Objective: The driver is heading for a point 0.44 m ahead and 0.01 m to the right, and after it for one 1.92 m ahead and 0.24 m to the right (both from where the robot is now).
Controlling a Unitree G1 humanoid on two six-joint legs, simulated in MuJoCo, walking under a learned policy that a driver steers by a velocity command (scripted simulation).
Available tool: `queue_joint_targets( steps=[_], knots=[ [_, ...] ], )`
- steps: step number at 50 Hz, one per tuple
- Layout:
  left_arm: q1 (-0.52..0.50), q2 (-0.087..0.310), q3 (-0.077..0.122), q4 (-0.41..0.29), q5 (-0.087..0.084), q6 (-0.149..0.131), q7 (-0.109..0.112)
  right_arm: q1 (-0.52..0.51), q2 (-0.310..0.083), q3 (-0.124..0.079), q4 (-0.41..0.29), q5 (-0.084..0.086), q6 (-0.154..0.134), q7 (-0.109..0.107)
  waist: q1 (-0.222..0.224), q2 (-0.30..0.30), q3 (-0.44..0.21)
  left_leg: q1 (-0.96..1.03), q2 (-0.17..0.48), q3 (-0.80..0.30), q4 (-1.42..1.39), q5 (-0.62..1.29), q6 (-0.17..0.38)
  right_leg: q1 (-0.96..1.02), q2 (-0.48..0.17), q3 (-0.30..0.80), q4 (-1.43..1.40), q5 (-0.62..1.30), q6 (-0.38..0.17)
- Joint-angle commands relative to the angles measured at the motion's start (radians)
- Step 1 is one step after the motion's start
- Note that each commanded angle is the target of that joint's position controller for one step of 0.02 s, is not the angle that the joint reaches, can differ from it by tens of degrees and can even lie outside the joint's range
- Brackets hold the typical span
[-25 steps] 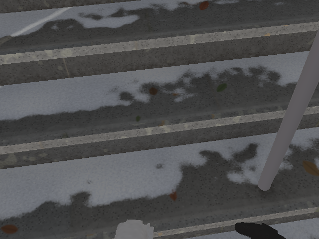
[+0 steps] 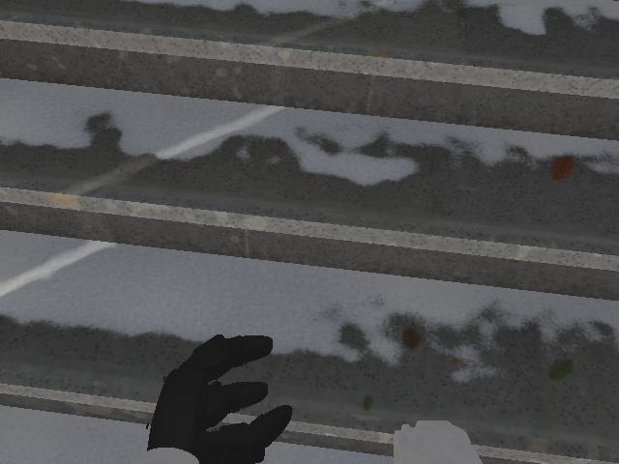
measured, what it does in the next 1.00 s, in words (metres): climbs: right foot 0.16 m higher, then left foot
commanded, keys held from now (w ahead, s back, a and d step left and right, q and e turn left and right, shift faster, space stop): w+q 0.18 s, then q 0.08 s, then no key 0.10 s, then e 0.64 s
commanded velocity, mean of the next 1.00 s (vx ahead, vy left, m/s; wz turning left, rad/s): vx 0.21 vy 0.00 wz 0.04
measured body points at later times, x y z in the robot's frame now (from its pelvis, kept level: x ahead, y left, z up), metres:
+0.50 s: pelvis +0.25 -0.02 +0.16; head +0.28 -0.02 +0.61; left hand +0.20 +0.24 +0.02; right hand +0.53 -0.15 +0.09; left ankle +0.33 +0.14 -0.45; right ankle +0.27 -0.10 -0.57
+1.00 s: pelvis +0.31 -0.02 +0.17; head +0.33 -0.01 +0.62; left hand +0.53 +0.21 +0.09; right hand +0.38 -0.30 +0.06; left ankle +0.32 +0.14 -0.57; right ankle +0.28 -0.15 -0.31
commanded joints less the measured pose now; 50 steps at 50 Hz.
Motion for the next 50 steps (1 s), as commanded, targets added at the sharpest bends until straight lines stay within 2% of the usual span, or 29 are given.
queue_joint_targets(
  steps=[1,4,5,6,7,8,9,10,11,12,13,14,15,17,20,23,26,28,30,31,32,33,34,35,37,39,42,46,50],
  knots=[
    [-0.234,-0.023,-0.03,-0.144,0.018,0.001,0.003,0.084,-0.116,-0.026,-0.029,0.009,-0.017,-0.018,-0.035,0.062,0.093,0.076,0.218,-0.383,-0.305,0.18,-0.002,-0.205,0.008,-0.067,-0.01,-0.096,0.002],
    [-0.331,-0.002,-0.038,-0.203,-0.008,0.009,-0.023,0.117,-0.104,-0.037,-0.051,0.019,0.026,-0.066,-0.068,0.058,0.02,0.155,0.259,-0.361,-0.475,0.463,0.06,0.036,0.005,-0.104,-0.385,-0.14,0.02],
    [-0.294,-0.004,-0.03,-0.165,-0.005,0.016,-0.022,0.105,-0.095,-0.039,-0.064,0.035,0.035,-0.077,-0.048,0.035,-0.062,0.201,0.262,-0.27,-0.479,0.712,0.046,0.192,0.029,-0.135,-0.466,-0.13,-0.002],
    [-0.199,-0.018,-0.03,-0.132,-0.023,0.019,-0.016,0.065,-0.099,-0.048,-0.084,0.024,0.039,-0.09,0.0,0.08,-0.098,0.199,0.263,-0.189,-0.408,1.069,0.02,0.363,0.05,-0.139,-0.598,-0.168,-0.033],
    [-0.117,0.031,-0.013,-0.09,-0.045,0.015,-0.007,-0.007,-0.113,-0.058,-0.13,0.03,0.029,-0.088,0.056,0.079,-0.15,0.144,0.237,-0.134,-0.326,1.498,-0.009,0.61,0.114,-0.182,-0.778,-0.222,-0.058],
    [0.023,0.076,0.02,-0.042,-0.074,0.015,0.004,-0.047,-0.158,-0.075,-0.16,0.026,0.022,-0.084,0.117,0.136,-0.236,0.184,0.294,-0.194,-0.217,1.716,-0.009,0.758,0.125,-0.139,-0.832,-0.234,-0.071],
    [0.157,0.182,0.062,-0.007,-0.09,0.013,0.014,-0.099,-0.197,-0.09,-0.178,0.034,-0.005,-0.069,0.19,0.169,-0.313,0.256,0.309,-0.212,-0.041,1.821,0.0,0.858,0.121,-0.089,-0.977,-0.278,-0.082],
    [0.293,0.262,0.099,0.026,-0.078,-0.003,0.023,-0.189,-0.223,-0.104,-0.214,0.048,-0.034,-0.041,0.281,0.109,-0.393,0.201,0.268,-0.189,0.23,1.722,-0.013,1.072,0.071,0.034,-1.187,-0.257,-0.112],
    [0.334,0.321,0.118,0.063,-0.051,-0.011,0.021,-0.23,-0.098,-0.086,-0.278,0.055,-0.043,-0.004,0.241,-0.165,-0.437,-0.116,0.067,-0.117,0.667,0.622,-0.075,1.308,-0.216,0.456,-1.379,0.007,-0.242],
    [0.229,0.314,0.127,0.065,-0.052,0.019,0.034,-0.144,-0.085,-0.083,-0.307,0.011,-0.028,0.007,0.14,-0.306,-0.425,-0.33,-0.011,-0.107,1.108,0.057,-0.119,1.236,-0.347,0.923,-1.658,0.214,-0.346],
    [0.154,0.224,0.116,0.084,-0.071,0.02,0.034,-0.139,-0.044,-0.069,-0.326,-0.023,0.0,0.015,0.059,-0.111,-0.291,-0.449,0.048,-0.107,1.206,0.101,-0.104,1.165,-0.323,0.821,-1.644,-0.074,-0.304],
    [0.142,0.136,0.099,0.132,-0.082,0.015,0.044,-0.17,0.0,-0.054,-0.319,-0.037,0.03,0.006,0.031,0.009,-0.093,-0.557,0.075,-0.041,1.268,0.166,-0.094,1.036,-0.287,0.659,-1.57,-0.17,-0.272],
    [0.176,0.104,0.091,0.173,-0.07,-0.002,0.044,-0.18,0.038,-0.033,-0.331,-0.049,0.043,-0.011,0.015,0.062,-0.02,-0.61,0.079,-0.044,1.36,0.135,-0.08,0.954,-0.27,0.55,-1.581,-0.071,-0.241],
    [0.281,0.085,0.093,0.292,-0.031,-0.044,0.034,-0.207,0.092,0.01,-0.353,-0.026,0.071,-0.029,-0.017,0.075,0.064,-0.701,0.081,-0.104,1.425,0.084,-0.059,0.882,-0.227,0.373,-1.629,-0.078,-0.162],
    [0.285,0.129,0.105,0.357,-0.037,-0.091,-0.009,-0.235,0.068,0.027,-0.373,-0.028,0.084,-0.037,-0.076,0.016,0.105,-0.726,0.099,-0.164,1.209,0.103,-0.062,0.838,-0.145,0.153,-1.666,0.129,-0.08],
    [0.221,0.202,0.106,0.328,-0.039,-0.087,0.018,-0.23,-0.022,0.021,-0.341,-0.03,0.066,-0.002,-0.095,-0.008,-0.035,-0.434,0.166,0.067,0.706,0.228,-0.123,0.879,-0.083,-0.024,-1.724,0.64,-0.108],
    [0.275,0.286,0.136,0.321,-0.066,-0.096,0.039,-0.27,0.041,0.037,-0.301,-0.004,0.06,0.004,-0.02,-0.074,-0.108,-0.179,0.198,0.135,0.406,0.306,-0.113,0.969,-0.087,-0.036,-1.753,0.791,-0.117],
    [0.361,0.294,0.146,0.331,-0.062,-0.065,0.03,-0.374,0.069,0.042,-0.333,0.006,0.056,-0.011,0.043,-0.086,-0.065,-0.199,0.141,0.189,0.199,0.192,-0.113,1.109,-0.065,-0.009,-1.761,0.709,-0.128],
    [0.381,0.289,0.153,0.317,-0.056,-0.043,0.017,-0.337,0.033,0.022,-0.309,0.013,0.027,-0.018,0.045,-0.071,-0.099,-0.141,0.097,0.176,-0.061,0.293,-0.108,1.297,-0.056,0.006,-1.566,0.959,-0.103],
    [0.395,0.309,0.166,0.301,-0.075,-0.035,0.008,-0.251,0.021,0.018,-0.294,0.024,0.008,-0.029,0.005,-0.114,-0.117,0.014,0.121,0.148,-0.269,0.405,-0.115,1.277,-0.059,0.028,-1.467,0.873,-0.084],
    [0.431,0.291,0.173,0.298,-0.096,-0.036,0.001,-0.197,-0.016,0.007,-0.262,-0.004,-0.014,-0.041,0.012,-0.059,-0.138,0.196,0.194,0.103,-0.335,0.55,-0.114,1.144,-0.043,0.038,-1.358,0.521,-0.058],
    [0.52,0.211,0.16,0.273,-0.092,-0.032,0.004,-0.167,-0.061,-0.004,-0.266,-0.021,-0.016,-0.046,0.048,0.135,-0.174,0.482,0.463,-0.083,-0.143,1.252,-0.047,0.791,0.023,0.006,-1.136,-0.198,-0.004],
    [0.517,0.159,0.147,0.27,-0.099,-0.017,0.009,-0.116,-0.091,-0.013,-0.275,0.0,-0.001,-0.047,-0.012,0.2,-0.267,0.536,0.647,-0.184,-0.051,1.586,0.136,0.645,0.086,-0.01,-0.818,-0.463,0.046],
    [0.441,0.192,0.159,0.269,-0.074,-0.003,0.013,-0.078,-0.096,-0.02,-0.28,-0.001,0.015,-0.051,-0.059,0.067,-0.278,0.463,0.644,-0.167,-0.127,1.367,0.199,0.578,0.091,0.017,-0.576,-0.416,0.072],
    [0.35,0.193,0.166,0.217,-0.042,0.018,0.021,-0.181,-0.057,-0.006,-0.269,0.003,0.029,-0.068,0.019,0.104,-0.117,0.258,0.542,-0.1,-0.209,0.825,0.137,0.481,0.061,0.042,-0.371,-0.332,0.107],
    [0.332,0.206,0.17,0.185,-0.031,0.054,0.028,-0.221,-0.047,-0.003,-0.263,0.014,0.026,-0.081,0.059,0.126,-0.015,0.123,0.514,-0.047,-0.253,0.592,0.081,0.445,0.067,0.031,-0.234,-0.281,0.112],
    [0.245,0.196,0.156,0.113,-0.036,0.088,0.033,-0.209,-0.109,-0.02,-0.249,-0.001,-0.01,-0.082,0.061,0.116,-0.008,0.116,0.544,-0.038,-0.301,0.429,0.076,0.356,0.047,0.06,-0.117,-0.22,0.087],
    [0.14,0.196,0.139,0.029,-0.027,0.107,0.028,-0.174,-0.149,-0.033,-0.225,0.003,-0.031,-0.08,0.049,0.103,-0.001,0.181,0.586,0.008,-0.328,0.284,0.072,0.246,0.006,0.102,-0.13,-0.19,0.074],
    [0.046,0.181,0.126,-0.041,-0.029,0.119,0.03,-0.164,-0.201,-0.045,-0.241,-0.015,-0.032,-0.068,0.014,0.182,0.02,0.229,0.642,0.05,-0.363,0.303,0.077,0.149,-0.04,0.083,-0.093,-0.264,0.085]
  ],
)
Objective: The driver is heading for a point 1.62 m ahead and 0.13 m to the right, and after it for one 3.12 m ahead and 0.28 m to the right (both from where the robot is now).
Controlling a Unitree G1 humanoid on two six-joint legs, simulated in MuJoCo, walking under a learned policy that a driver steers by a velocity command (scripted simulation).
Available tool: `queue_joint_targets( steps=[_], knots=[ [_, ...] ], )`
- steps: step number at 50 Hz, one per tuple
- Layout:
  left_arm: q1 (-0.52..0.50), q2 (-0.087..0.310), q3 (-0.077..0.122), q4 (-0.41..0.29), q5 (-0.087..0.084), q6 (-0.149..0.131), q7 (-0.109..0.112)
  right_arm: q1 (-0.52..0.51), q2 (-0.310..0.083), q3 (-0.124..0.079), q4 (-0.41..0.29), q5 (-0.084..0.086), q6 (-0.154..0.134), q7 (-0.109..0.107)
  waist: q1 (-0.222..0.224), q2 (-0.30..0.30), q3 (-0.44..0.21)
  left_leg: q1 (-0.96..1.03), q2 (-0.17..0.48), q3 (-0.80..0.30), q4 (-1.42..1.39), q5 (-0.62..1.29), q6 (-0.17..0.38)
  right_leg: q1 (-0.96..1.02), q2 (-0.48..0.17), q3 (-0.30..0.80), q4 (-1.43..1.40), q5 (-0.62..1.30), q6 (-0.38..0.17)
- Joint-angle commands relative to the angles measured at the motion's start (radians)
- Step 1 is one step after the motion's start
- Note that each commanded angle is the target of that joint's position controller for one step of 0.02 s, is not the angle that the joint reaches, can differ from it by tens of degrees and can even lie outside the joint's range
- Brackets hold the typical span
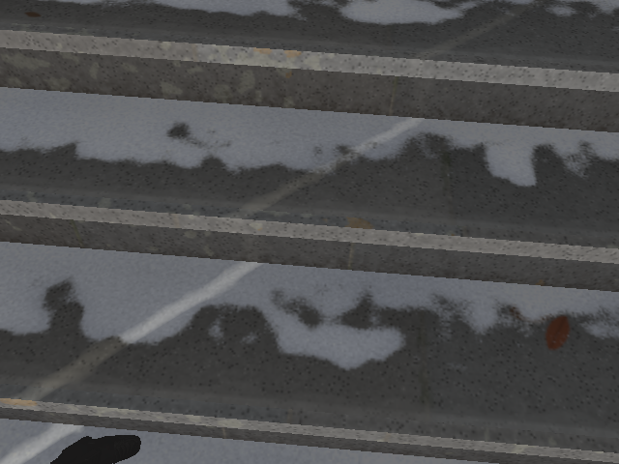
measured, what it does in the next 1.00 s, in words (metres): climbs: right foot, then left foot 0.16 m higher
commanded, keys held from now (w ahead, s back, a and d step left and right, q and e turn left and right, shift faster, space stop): e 0.36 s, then q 0.64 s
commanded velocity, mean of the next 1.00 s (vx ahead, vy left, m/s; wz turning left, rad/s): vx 0.00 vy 0.00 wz -0.08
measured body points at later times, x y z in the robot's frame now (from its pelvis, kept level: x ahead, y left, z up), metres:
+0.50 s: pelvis +0.04 -0.14 +0.00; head +0.04 -0.17 +0.45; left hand +0.22 +0.08 -0.09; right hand +0.18 -0.39 -0.10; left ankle +0.02 -0.04 -0.54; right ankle -0.02 -0.27 -0.74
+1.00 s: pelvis +0.09 -0.05 +0.08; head +0.11 -0.04 +0.53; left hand +0.35 +0.13 +0.03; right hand +0.19 -0.29 -0.03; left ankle +0.14 +0.03 -0.58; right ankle +0.05 -0.16 -0.42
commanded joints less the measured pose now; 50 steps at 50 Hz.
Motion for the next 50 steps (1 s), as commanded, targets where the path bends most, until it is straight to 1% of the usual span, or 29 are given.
queue_joint_targets(
  steps=[1,4,6,7,8,10,11,12,13,14,15,16,17,21,25,28,32,33,34,35,36,38,39,40,41,42,43,46,50],
  knots=[
    [-0.1,-0.003,-0.016,-0.143,-0.007,0.003,-0.002,-0.013,-0.179,-0.041,-0.082,-0.013,-0.022,0.012,-0.005,0.201,-0.002,0.191,0.337,-0.206,-0.181,0.209,0.257,-0.199,-0.068,0.031,0.042,-0.066,-0.003],
    [-0.183,-0.004,-0.02,-0.186,0.012,-0.011,-0.015,-0.032,-0.208,-0.051,-0.102,-0.038,-0.013,0.005,-0.029,0.226,-0.061,0.218,0.314,-0.136,-0.147,0.05,0.182,-0.133,-0.114,0.043,-0.22,-0.029,-0.053],
    [-0.117,-0.031,-0.032,-0.167,-0.021,-0.028,-0.035,-0.137,-0.195,-0.04,-0.147,-0.02,0.016,0.006,0.027,0.286,-0.067,0.065,0.236,-0.006,-0.144,-0.005,0.098,0.156,-0.153,0.013,-0.626,0.05,-0.065],
    [-0.048,0.004,-0.023,-0.148,-0.029,-0.022,-0.037,-0.194,-0.193,-0.038,-0.185,-0.005,0.032,0.009,0.049,0.285,-0.111,-0.028,0.215,0.024,-0.146,-0.009,0.075,0.408,-0.129,-0.044,-0.842,0.143,-0.056],
    [-0.006,0.053,0.004,-0.1,-0.035,-0.045,-0.03,-0.178,-0.162,-0.028,-0.197,0.006,0.063,0.018,0.045,0.146,-0.147,0.057,0.13,0.056,0.01,0.061,0.071,0.513,-0.056,-0.094,-1.092,0.253,-0.032],
    [0.14,0.07,0.017,0.001,-0.014,-0.058,-0.049,-0.061,-0.181,-0.048,-0.138,0.035,0.11,0.034,0.065,0.056,-0.157,0.106,0.116,0.063,0.261,0.199,0.058,0.772,0.07,-0.229,-1.554,0.37,-0.002],
    [0.194,0.082,0.004,0.023,0.001,-0.075,-0.081,-0.005,-0.164,-0.044,-0.133,0.043,0.112,0.036,0.072,-0.069,-0.072,-0.114,0.086,0.022,0.541,-0.26,0.045,0.884,0.009,-0.083,-1.615,0.452,0.019],
    [0.215,0.218,0.015,-0.005,-0.032,-0.076,-0.077,0.121,0.054,0.009,-0.201,0.013,0.111,0.043,-0.068,-0.39,-0.136,-0.493,0.021,-0.079,0.89,-0.508,-0.046,1.069,-0.257,0.14,-1.155,1.855,-0.004],
    [0.374,0.288,0.052,-0.023,-0.071,-0.085,-0.034,-0.045,-0.029,0.005,-0.218,-0.001,0.112,0.032,0.165,-0.385,-0.386,-0.502,-0.022,-0.124,1.111,-0.415,-0.101,1.135,-0.39,0.271,-1.335,2.119,-0.127],
    [0.273,0.279,0.044,-0.046,-0.039,-0.087,-0.016,-0.194,0.013,0.023,-0.286,0.016,0.118,0.03,0.152,-0.317,-0.32,-0.479,-0.034,-0.172,1.255,-0.331,-0.097,0.922,-0.405,0.506,-1.509,1.613,-0.227],
    [0.081,0.26,0.032,-0.075,-0.02,-0.079,-0.012,-0.235,0.04,0.024,-0.296,0.023,0.115,0.03,0.054,-0.336,-0.186,-0.53,-0.015,-0.192,1.344,-0.179,-0.081,0.824,-0.368,0.423,-1.521,1.251,-0.267],
    [0.017,0.211,0.016,-0.07,-0.036,-0.074,-0.011,-0.269,0.005,0.024,-0.284,0.009,0.117,0.047,0.027,-0.242,-0.052,-0.539,-0.009,-0.208,1.297,-0.117,-0.068,0.717,-0.299,0.342,-1.497,1.142,-0.264],
    [-0.028,0.179,0.001,-0.082,-0.047,-0.072,-0.006,-0.236,-0.037,0.011,-0.268,0.019,0.129,0.056,-0.011,-0.245,-0.004,-0.519,-0.031,-0.21,1.252,-0.13,-0.06,0.671,-0.248,0.268,-1.483,1.089,-0.252],
    [0.075,0.121,-0.012,-0.032,-0.023,-0.093,0.007,-0.163,-0.043,0.009,-0.237,0.009,0.15,0.052,-0.005,-0.135,-0.121,-0.507,-0.093,-0.256,1.296,-0.23,0.021,0.79,-0.288,0.254,-1.495,1.024,-0.258],
    [0.23,0.138,0.001,0.073,-0.003,-0.114,0.01,-0.23,0.024,0.041,-0.252,-0.003,0.16,0.041,0.057,-0.001,-0.073,-0.696,-0.103,-0.27,1.361,-0.346,0.077,0.888,-0.358,0.22,-1.576,0.801,-0.263],
    [0.263,0.175,0.01,0.109,-0.009,-0.126,0.007,-0.34,0.05,0.048,-0.345,-0.005,0.155,0.033,0.072,-0.044,-0.007,-0.84,-0.101,-0.291,1.348,-0.445,0.082,0.935,-0.358,0.159,-1.658,0.679,-0.271],
    [0.259,0.193,0.025,0.127,-0.018,-0.117,0.01,-0.35,0.071,0.063,-0.427,-0.015,0.18,0.029,0.043,-0.047,-0.073,-0.798,-0.047,-0.236,1.246,-0.425,0.067,0.953,-0.332,0.049,-1.687,0.618,-0.253],
    [0.211,0.197,0.023,0.131,-0.022,-0.121,0.018,-0.352,0.071,0.068,-0.45,-0.009,0.189,0.023,0.012,-0.093,-0.068,-0.731,-0.002,-0.231,1.101,-0.414,0.067,0.908,-0.303,0.005,-1.717,0.58,-0.226],
    [0.183,0.196,0.01,0.129,-0.025,-0.112,0.014,-0.349,0.097,0.091,-0.44,0.035,0.194,0.034,0.0,-0.125,-0.064,-0.496,-0.038,-0.128,0.844,-0.693,0.096,0.77,-0.246,-0.068,-1.753,0.646,-0.21],
    [0.224,0.214,0.023,0.142,-0.029,-0.107,0.004,-0.326,0.067,0.074,-0.44,0.062,0.197,0.026,0.028,-0.177,-0.054,-0.373,-0.086,-0.057,0.749,-0.638,0.099,0.755,-0.246,-0.058,-1.798,0.678,-0.217],
    [0.215,0.23,0.021,0.154,-0.028,-0.092,-0.004,-0.235,0.067,0.064,-0.41,0.063,0.198,0.019,-0.006,-0.182,-0.079,-0.276,-0.109,-0.041,0.642,-0.49,0.11,0.782,-0.244,-0.089,-1.747,0.682,-0.201],
    [0.114,0.256,0.022,0.113,-0.012,-0.074,-0.033,-0.065,-0.016,0.02,-0.348,0.044,0.163,-0.006,-0.155,0.088,-0.241,-0.004,-0.132,-0.266,0.492,-0.226,0.148,0.668,-0.102,-0.231,-1.377,0.913,-0.103],
    [-0.022,0.243,0.019,0.033,0.001,-0.08,-0.038,0.044,-0.079,-0.005,-0.318,0.012,0.168,-0.024,-0.238,0.263,-0.262,0.072,-0.083,-0.461,0.296,-0.335,0.183,0.514,-0.038,-0.237,-1.145,0.65,-0.08],
    [-0.158,0.118,-0.022,-0.072,0.011,-0.083,-0.062,0.031,-0.136,-0.015,-0.307,-0.002,0.186,-0.043,-0.239,0.533,-0.206,0.013,0.029,-0.759,0.092,-0.351,0.238,0.312,0.075,-0.145,-0.69,0.063,-0.064],
    [-0.204,-0.004,-0.059,-0.114,0.017,-0.08,-0.072,0.011,-0.108,0.006,-0.323,-0.016,0.177,-0.04,-0.182,0.466,-0.162,-0.08,0.036,-0.838,0.116,-0.283,0.261,0.185,0.093,0.043,-0.244,-0.054,-0.063],
    [-0.167,-0.045,-0.074,-0.116,0.025,-0.07,-0.05,-0.026,-0.086,0.006,-0.326,-0.048,0.173,-0.044,-0.125,0.351,-0.187,-0.084,0.041,-0.785,0.219,-0.276,0.23,0.101,0.062,0.127,-0.068,-0.032,-0.069],
    [-0.065,-0.057,-0.083,-0.098,0.022,-0.063,-0.029,-0.085,-0.068,0.008,-0.311,-0.052,0.173,-0.034,-0.038,0.255,-0.131,-0.134,0.005,-0.697,0.284,-0.266,0.192,0.099,0.031,0.112,-0.081,0.053,-0.057],
    [0.111,0.004,-0.069,-0.048,0.046,-0.036,-0.003,-0.146,-0.009,0.025,-0.256,-0.004,0.135,0.005,0.065,0.095,0.051,-0.345,-0.072,-0.56,0.296,-0.227,0.211,0.155,0.055,-0.015,-0.027,0.231,-0.003],
    [-0.009,0.022,-0.071,-0.111,0.028,-0.032,-0.016,-0.104,-0.039,0.021,-0.209,-0.006,0.094,-0.01,0.048,0.062,0.069,-0.379,-0.047,-0.62,0.285,-0.191,0.275,0.128,0.072,-0.002,-0.057,0.262,0.017]
  ],
)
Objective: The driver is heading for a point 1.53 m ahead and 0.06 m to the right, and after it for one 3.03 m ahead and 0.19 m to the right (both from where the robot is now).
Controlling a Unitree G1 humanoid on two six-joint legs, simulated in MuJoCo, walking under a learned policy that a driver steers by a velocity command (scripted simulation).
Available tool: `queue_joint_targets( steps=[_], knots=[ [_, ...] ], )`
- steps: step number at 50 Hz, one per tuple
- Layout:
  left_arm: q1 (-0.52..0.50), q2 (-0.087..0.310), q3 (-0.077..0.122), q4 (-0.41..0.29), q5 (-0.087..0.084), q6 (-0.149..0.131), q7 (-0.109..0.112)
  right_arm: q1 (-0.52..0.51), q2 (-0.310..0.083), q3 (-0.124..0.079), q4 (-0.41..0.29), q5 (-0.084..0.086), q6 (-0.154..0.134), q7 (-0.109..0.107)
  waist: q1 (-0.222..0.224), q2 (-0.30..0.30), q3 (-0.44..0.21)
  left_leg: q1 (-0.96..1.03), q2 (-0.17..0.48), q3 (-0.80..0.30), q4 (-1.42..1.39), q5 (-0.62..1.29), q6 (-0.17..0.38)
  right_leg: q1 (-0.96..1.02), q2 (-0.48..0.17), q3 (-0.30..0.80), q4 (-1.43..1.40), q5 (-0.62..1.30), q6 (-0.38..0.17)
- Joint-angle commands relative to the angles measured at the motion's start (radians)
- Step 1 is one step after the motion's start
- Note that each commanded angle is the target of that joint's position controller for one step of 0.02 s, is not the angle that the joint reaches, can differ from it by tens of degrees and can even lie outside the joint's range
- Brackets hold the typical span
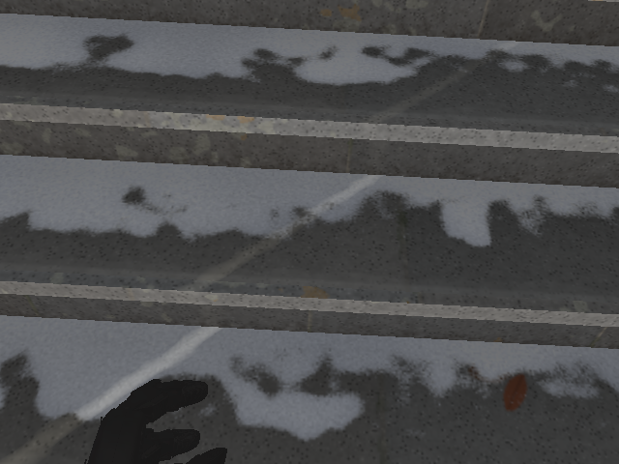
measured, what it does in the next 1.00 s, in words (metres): steps on the spot: right foot, then left foot 0.16 m lower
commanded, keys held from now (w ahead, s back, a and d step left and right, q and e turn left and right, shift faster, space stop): q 0.26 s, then no key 0.18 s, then e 0.56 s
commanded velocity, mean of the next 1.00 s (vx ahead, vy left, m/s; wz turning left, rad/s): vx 0.00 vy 0.00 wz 0.06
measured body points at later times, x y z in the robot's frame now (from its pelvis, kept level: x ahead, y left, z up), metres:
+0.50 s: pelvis +0.02 -0.04 +0.05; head +0.06 -0.05 +0.50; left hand +0.11 +0.22 -0.04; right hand +0.24 -0.25 -0.05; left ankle -0.03 +0.09 -0.55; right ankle +0.07 -0.15 -0.66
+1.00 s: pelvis -0.02 +0.06 -0.06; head +0.00 +0.09 +0.39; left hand +0.13 +0.35 -0.15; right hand +0.20 -0.17 -0.12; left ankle -0.14 +0.12 -0.80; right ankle -0.03 -0.04 -0.65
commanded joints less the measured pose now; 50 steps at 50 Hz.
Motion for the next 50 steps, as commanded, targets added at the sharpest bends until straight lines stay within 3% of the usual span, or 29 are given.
queue_joint_targets(
  steps=[1,3,6,9,10,11,12,14,15,16,17,18,20,21,27,31,35,37,40,41,42,43,44,45,46,47,48,49,50],
  knots=[
    [0.042,0.054,0.017,-0.073,-0.014,0.017,0.003,-0.076,-0.114,-0.029,-0.081,-0.005,-0.035,-0.014,0.059,0.07,-0.005,-0.008,0.176,-0.417,-0.403,0.093,0.13,-0.011,-0.031,0.098,-0.092,-0.021,0.026],
    [0.005,0.07,0.023,-0.112,0.004,0.032,0.001,-0.087,-0.126,-0.038,-0.099,-0.016,-0.029,-0.028,0.04,0.061,-0.021,0.045,0.205,-0.498,-0.397,0.143,0.156,-0.015,-0.003,0.079,-0.135,0.003,0.052],
    [-0.038,0.064,0.022,-0.161,-0.002,0.035,0.016,-0.044,-0.156,-0.053,-0.119,-0.016,-0.011,-0.029,-0.012,0.118,-0.053,0.167,0.236,-0.589,-0.386,0.283,0.177,-0.063,0.013,0.094,-0.159,-0.091,0.074],
    [-0.082,0.059,0.008,-0.206,-0.031,0.033,0.022,-0.03,-0.188,-0.066,-0.151,-0.023,0.0,-0.042,-0.038,0.118,-0.101,0.248,0.273,-0.67,-0.41,0.509,0.145,-0.025,-0.017,0.161,-0.285,-0.299,0.069],
    [-0.036,0.042,-0.003,-0.188,-0.06,0.036,0.021,-0.021,-0.178,-0.055,-0.149,-0.033,0.017,-0.036,-0.024,0.108,-0.092,0.329,0.243,-0.575,-0.492,0.508,0.103,-0.009,-0.013,0.034,-0.622,-0.445,0.076],
    [-0.056,0.046,-0.011,-0.177,-0.075,0.035,0.02,0.033,-0.19,-0.074,-0.125,-0.017,0.036,-0.037,-0.069,0.136,-0.073,0.322,0.211,-0.55,-0.52,0.477,0.076,0.076,-0.006,-0.012,-0.83,-0.532,0.073],
    [-0.032,0.066,-0.001,-0.162,-0.091,0.043,0.022,0.046,-0.203,-0.085,-0.107,-0.013,0.046,-0.042,-0.075,0.175,-0.086,0.308,0.187,-0.553,-0.53,0.453,0.059,0.188,0.008,-0.025,-0.99,-0.519,0.066],
    [0.147,0.086,0.025,-0.072,-0.102,0.036,0.025,-0.023,-0.201,-0.09,-0.101,-0.004,0.056,-0.036,0.008,0.203,-0.151,0.231,0.154,-0.499,-0.45,0.334,-0.009,0.537,-0.049,0.06,-1.367,-0.151,0.007],
    [0.205,0.118,0.036,-0.019,-0.078,0.021,0.026,-0.082,-0.14,-0.067,-0.091,0.039,0.032,0.006,0.086,-0.04,-0.147,-0.131,0.003,-0.227,-0.253,0.083,-0.09,0.855,-0.116,0.13,-1.326,-0.072,-0.091],
    [0.2,0.146,0.052,-0.033,-0.056,0.008,0.032,-0.195,-0.094,-0.038,-0.136,0.05,0.016,0.029,0.146,-0.286,-0.126,-0.285,-0.044,-0.102,0.029,-0.025,-0.139,0.838,-0.316,0.457,-1.358,0.05,-0.242],
    [0.176,0.114,0.042,-0.052,-0.049,0.006,0.031,-0.176,-0.106,-0.046,-0.112,0.021,0.011,0.036,0.107,-0.154,-0.118,-0.22,-0.025,-0.196,0.223,-0.013,-0.155,0.714,-0.339,0.509,-1.367,0.108,-0.278],
    [0.135,0.098,0.034,-0.065,-0.042,0.005,0.034,-0.157,-0.11,-0.048,-0.097,0.021,0.015,0.043,0.076,-0.071,-0.093,-0.184,-0.031,-0.197,0.299,0.032,-0.162,0.632,-0.316,0.456,-1.375,0.06,-0.272],
    [0.116,0.13,0.039,-0.051,-0.025,-0.007,0.044,-0.148,-0.114,-0.05,-0.106,0.026,0.033,0.045,0.05,-0.035,-0.054,-0.192,-0.031,-0.178,0.337,0.083,-0.174,0.605,-0.279,0.363,-1.373,0.077,-0.26],
    [0.13,0.137,0.053,-0.026,-0.038,-0.019,0.046,-0.117,-0.126,-0.056,-0.092,-0.004,0.038,0.04,0.032,-0.002,-0.045,-0.155,-0.033,-0.205,0.365,0.249,-0.177,0.561,-0.231,0.271,-1.321,0.086,-0.222],
    [0.236,0.127,0.062,0.073,-0.059,-0.032,0.042,-0.125,-0.073,-0.021,-0.128,-0.007,0.052,0.053,0.057,-0.074,-0.071,-0.149,0.002,-0.153,0.301,0.253,-0.184,0.612,-0.249,0.356,-1.311,0.101,-0.278],
    [0.256,0.179,0.089,0.081,-0.038,-0.043,0.055,-0.21,-0.094,-0.029,-0.178,-0.002,0.048,0.049,0.069,-0.092,-0.048,-0.11,0.054,-0.065,0.217,0.266,-0.16,0.534,-0.226,0.427,-1.229,0.116,-0.293],
    [0.172,0.189,0.104,0.007,-0.02,-0.048,0.064,-0.178,-0.078,-0.019,-0.214,0.027,0.054,0.039,0.036,-0.178,-0.094,-0.014,0.1,-0.215,0.03,0.064,-0.087,0.412,-0.254,0.58,-1.159,0.056,-0.267],
    [0.17,0.172,0.104,-0.014,-0.011,-0.035,0.069,-0.173,-0.067,-0.009,-0.226,0.031,0.049,0.027,0.052,-0.123,-0.124,0.04,0.11,-0.202,-0.147,-0.021,-0.068,0.414,-0.227,0.546,-1.086,0.054,-0.23],
    [0.164,0.167,0.117,0.032,-0.057,0.017,0.071,-0.104,-0.051,-0.007,-0.151,0.056,0.032,-0.001,0.033,0.016,-0.107,0.455,0.135,-0.075,-0.84,0.66,-0.101,0.282,-0.03,0.257,-0.92,-0.012,-0.061],
    [0.204,0.158,0.128,0.053,-0.05,0.03,0.057,-0.151,-0.08,-0.014,-0.133,0.04,0.011,0.012,0.082,0.183,-0.099,0.617,0.129,-0.042,-0.784,0.857,-0.113,0.18,0.096,0.117,-0.795,-0.29,-0.046],
    [0.205,0.167,0.142,0.054,-0.05,0.034,0.052,-0.178,-0.087,-0.013,-0.122,0.024,-0.002,0.021,0.104,0.26,-0.086,0.732,0.17,-0.088,-0.748,1.087,-0.107,0.033,0.181,0.066,-0.616,-0.457,-0.041],
    [0.252,0.165,0.144,0.065,-0.048,0.033,0.042,-0.199,-0.128,-0.02,-0.122,0.029,-0.002,0.011,0.131,0.259,-0.157,0.852,0.23,-0.107,-0.575,1.359,-0.106,-0.065,0.195,0.071,-0.507,-0.527,-0.033],
    [0.271,0.196,0.152,0.075,-0.009,0.038,0.046,-0.238,-0.166,-0.026,-0.154,-0.006,0.003,-0.004,0.171,0.162,-0.24,0.853,0.271,-0.126,-0.533,1.354,-0.082,-0.04,0.153,0.072,-0.391,-0.457,0.0],
    [0.282,0.209,0.151,0.071,-0.006,0.045,0.041,-0.27,-0.188,-0.032,-0.163,-0.012,-0.002,-0.009,0.189,0.181,-0.262,0.818,0.312,-0.132,-0.545,1.287,-0.039,-0.016,0.119,0.05,-0.336,-0.44,0.021],
    [0.261,0.237,0.153,0.078,-0.047,0.059,0.046,-0.352,-0.168,-0.035,-0.174,-0.041,0.005,-0.003,0.205,0.169,-0.21,0.661,0.211,-0.055,-0.624,1.139,-0.023,0.063,0.143,-0.043,-0.351,-0.412,0.029],
    [0.149,0.177,0.13,0.068,-0.081,0.064,0.051,-0.311,-0.07,-0.015,-0.168,-0.028,0.0,-0.001,0.12,0.109,-0.115,0.481,0.155,0.009,-0.788,1.164,-0.012,0.152,0.15,-0.008,-0.372,-0.314,-0.034],
    [0.146,0.162,0.115,0.042,-0.09,0.077,0.04,-0.293,-0.077,-0.01,-0.16,-0.003,-0.027,0.0,0.12,0.179,-0.029,0.467,0.142,0.085,-0.894,1.362,-0.073,0.195,0.176,-0.046,-0.51,-0.37,-0.059],
    [0.188,0.154,0.112,0.024,-0.064,0.075,0.039,-0.211,-0.147,-0.032,-0.138,0.013,-0.057,-0.004,0.125,0.252,-0.007,0.574,0.204,0.109,-0.744,1.827,-0.118,0.133,0.18,-0.105,-0.396,-0.442,-0.053],
    [0.247,0.156,0.104,0.038,-0.03,0.07,0.036,-0.137,-0.118,-0.029,-0.109,0.007,-0.077,-0.002,0.114,0.285,-0.02,0.725,0.388,0.006,-0.6,1.763,-0.02,-0.022,0.014,-0.064,-0.439,-0.362,-0.012]
  ],
)
Keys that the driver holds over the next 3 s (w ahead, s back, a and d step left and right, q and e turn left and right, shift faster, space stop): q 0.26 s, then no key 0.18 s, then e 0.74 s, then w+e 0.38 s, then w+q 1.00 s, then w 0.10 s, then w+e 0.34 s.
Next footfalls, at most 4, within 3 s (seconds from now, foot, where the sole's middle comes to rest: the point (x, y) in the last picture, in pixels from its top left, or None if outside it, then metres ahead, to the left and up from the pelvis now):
0.28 right None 0.11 -0.14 -0.70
0.70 left None -0.12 0.12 -0.86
0.98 right None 0.01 -0.04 -0.70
1.42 right None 0.14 -0.04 -0.70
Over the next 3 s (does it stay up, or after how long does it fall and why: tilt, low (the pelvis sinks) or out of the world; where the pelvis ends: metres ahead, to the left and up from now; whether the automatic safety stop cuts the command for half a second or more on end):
stays up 0.96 0.08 0.43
